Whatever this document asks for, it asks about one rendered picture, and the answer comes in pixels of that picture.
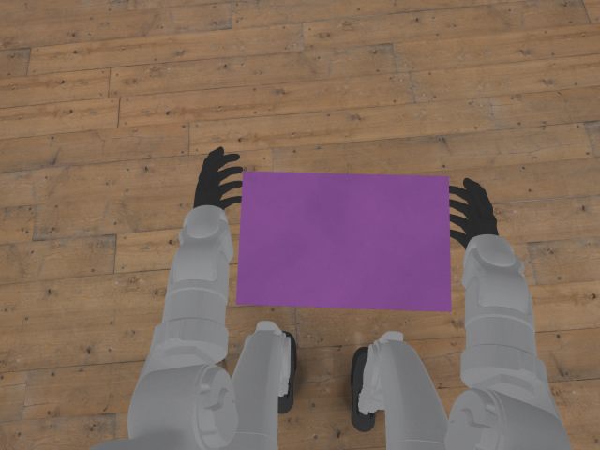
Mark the right robot forearm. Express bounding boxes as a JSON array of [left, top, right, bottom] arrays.
[[460, 234, 572, 450]]

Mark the right robot upper arm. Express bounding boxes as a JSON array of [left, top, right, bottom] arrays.
[[444, 387, 571, 450]]

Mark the left robot shin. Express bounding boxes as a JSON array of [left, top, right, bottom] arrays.
[[244, 321, 289, 395]]

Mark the robot left foot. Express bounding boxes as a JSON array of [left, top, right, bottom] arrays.
[[277, 331, 296, 413]]

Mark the robot right hand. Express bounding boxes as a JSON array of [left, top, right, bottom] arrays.
[[449, 178, 499, 250]]

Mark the robot left hand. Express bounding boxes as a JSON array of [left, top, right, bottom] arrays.
[[193, 146, 243, 211]]

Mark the left robot forearm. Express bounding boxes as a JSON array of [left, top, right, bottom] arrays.
[[127, 205, 234, 436]]

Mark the left robot upper arm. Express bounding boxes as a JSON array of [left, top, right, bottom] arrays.
[[88, 363, 239, 450]]

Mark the carton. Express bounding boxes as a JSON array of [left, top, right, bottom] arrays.
[[236, 172, 452, 312]]

